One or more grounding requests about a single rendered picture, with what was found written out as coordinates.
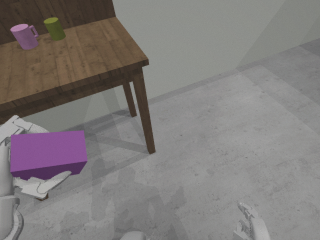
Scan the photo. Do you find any left robot hand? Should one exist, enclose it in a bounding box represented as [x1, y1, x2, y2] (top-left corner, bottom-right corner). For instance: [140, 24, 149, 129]
[0, 115, 72, 200]

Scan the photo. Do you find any robot left forearm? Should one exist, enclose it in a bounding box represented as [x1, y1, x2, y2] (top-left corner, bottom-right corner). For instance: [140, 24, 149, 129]
[0, 195, 24, 240]

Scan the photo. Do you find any table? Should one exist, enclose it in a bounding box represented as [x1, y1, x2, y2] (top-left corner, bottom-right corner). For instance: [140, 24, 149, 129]
[0, 0, 156, 201]

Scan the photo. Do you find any right robot hand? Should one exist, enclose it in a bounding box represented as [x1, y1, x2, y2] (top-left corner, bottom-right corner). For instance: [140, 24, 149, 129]
[233, 202, 272, 240]

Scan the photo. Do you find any sponge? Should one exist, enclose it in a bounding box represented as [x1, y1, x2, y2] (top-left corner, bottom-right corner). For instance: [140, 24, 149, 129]
[10, 130, 88, 181]

